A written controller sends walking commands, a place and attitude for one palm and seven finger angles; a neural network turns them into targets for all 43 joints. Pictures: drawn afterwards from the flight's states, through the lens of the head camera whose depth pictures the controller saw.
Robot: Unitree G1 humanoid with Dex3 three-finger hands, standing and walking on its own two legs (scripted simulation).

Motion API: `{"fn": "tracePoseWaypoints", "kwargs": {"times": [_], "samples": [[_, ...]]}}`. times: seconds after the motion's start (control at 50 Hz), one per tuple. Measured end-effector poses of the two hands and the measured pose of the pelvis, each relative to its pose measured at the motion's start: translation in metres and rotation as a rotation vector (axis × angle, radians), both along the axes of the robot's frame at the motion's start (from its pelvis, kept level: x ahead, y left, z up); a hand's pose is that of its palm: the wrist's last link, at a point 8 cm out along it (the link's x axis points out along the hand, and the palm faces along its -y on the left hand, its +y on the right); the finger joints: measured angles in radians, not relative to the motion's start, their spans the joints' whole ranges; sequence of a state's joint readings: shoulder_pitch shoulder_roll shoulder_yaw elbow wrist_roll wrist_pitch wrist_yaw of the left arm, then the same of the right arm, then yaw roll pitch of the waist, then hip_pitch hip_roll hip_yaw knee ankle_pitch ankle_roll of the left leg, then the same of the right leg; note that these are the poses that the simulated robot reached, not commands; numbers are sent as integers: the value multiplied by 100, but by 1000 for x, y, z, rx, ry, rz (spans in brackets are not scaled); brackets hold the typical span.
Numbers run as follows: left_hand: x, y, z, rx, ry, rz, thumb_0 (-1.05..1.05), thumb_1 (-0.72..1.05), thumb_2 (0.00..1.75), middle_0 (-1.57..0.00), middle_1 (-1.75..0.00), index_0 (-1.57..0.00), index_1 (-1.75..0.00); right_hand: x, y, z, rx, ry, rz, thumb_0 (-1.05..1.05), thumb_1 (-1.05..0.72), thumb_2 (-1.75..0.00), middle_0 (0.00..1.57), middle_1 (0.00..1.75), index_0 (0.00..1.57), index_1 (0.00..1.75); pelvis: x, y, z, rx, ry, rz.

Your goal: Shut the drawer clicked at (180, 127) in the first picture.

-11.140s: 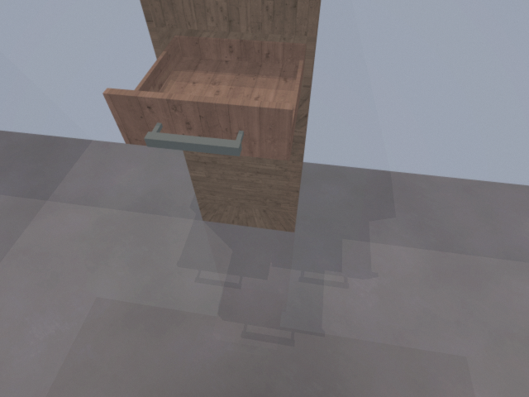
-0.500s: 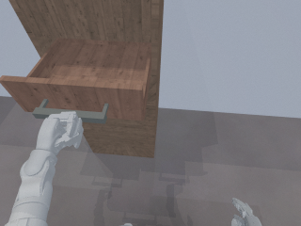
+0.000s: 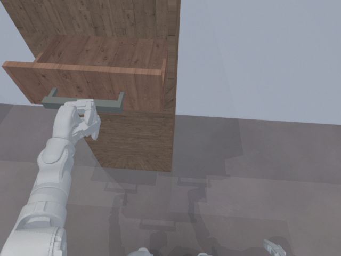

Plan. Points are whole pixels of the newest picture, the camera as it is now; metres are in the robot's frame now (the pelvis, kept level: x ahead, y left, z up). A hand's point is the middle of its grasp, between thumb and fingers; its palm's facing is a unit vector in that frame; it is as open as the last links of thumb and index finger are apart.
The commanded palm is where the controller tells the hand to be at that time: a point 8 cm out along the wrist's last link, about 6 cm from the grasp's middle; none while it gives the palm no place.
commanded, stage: push the drawer shut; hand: left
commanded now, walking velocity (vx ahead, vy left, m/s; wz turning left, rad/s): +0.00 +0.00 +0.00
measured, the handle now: (85, 98) +0.48 +0.23 +0.08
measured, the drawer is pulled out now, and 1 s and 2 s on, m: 0.14 0.02 0.00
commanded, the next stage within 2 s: pull the fist back off the drawer in 1.60 s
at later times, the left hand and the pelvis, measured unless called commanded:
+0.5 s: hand (102, 104) +0.46 +0.18 +0.08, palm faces -0.06 -1.00 -0.04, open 3.1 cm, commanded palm +0.45 +0.23 +0.08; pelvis +0.01 +0.00 -0.01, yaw -1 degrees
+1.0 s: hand (107, 87) +0.52 +0.18 +0.08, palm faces -0.05 -1.00 -0.03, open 3.1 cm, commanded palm +0.51 +0.22 +0.08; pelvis +0.00 +0.00 -0.02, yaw -2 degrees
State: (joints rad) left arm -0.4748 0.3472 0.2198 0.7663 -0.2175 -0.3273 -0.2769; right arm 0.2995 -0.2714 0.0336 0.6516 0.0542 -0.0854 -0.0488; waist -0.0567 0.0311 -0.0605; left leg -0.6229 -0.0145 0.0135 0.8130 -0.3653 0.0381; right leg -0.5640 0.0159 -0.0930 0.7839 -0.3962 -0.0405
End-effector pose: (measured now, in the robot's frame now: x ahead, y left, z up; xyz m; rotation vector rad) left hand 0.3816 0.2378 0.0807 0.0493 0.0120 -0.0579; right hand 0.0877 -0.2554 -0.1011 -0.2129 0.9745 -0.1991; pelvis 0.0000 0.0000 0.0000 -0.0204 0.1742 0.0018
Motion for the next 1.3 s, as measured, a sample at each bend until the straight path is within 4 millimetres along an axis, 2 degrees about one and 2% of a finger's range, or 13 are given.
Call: {"fn": "tracePoseWaypoints", "kwargs": {"times": [0.3,0.7,0.9,1.16,1.3], "samples": [[41,-4,0,-9,7,-3,-1,86,95,-140,-160,-140,-160,-37,-9,-6,-9,136,-69,1,-91,-90,20,30,20,30,6,-2,-3,-1,40,-19],[80,-6,1,-14,12,8,1,83,94,-140,-160,-140,-160,-65,-9,-11,-15,233,-115,0,-91,-90,20,30,20,30,6,-1,-9,-12,91,-25],[106,-5,1,-15,25,7,0,81,93,-140,-160,-140,-160,-90,-8,-11,-38,297,-138,0,-91,-90,20,30,20,30,3,2,-14,-22,132,-24],[142,-8,3,-21,31,14,1,81,93,-140,-160,-140,-160,-130,3,-6,-45,420,-182,0,-91,-90,20,30,20,30,6,9,-18,-35,183,-33],[144,-3,2,-17,30,22,0,73,94,-140,-160,-140,-160,-141,12,-7,-33,468,-176,0,-91,-90,20,30,20,30,6,12,-19,-43,193,-24]]}}
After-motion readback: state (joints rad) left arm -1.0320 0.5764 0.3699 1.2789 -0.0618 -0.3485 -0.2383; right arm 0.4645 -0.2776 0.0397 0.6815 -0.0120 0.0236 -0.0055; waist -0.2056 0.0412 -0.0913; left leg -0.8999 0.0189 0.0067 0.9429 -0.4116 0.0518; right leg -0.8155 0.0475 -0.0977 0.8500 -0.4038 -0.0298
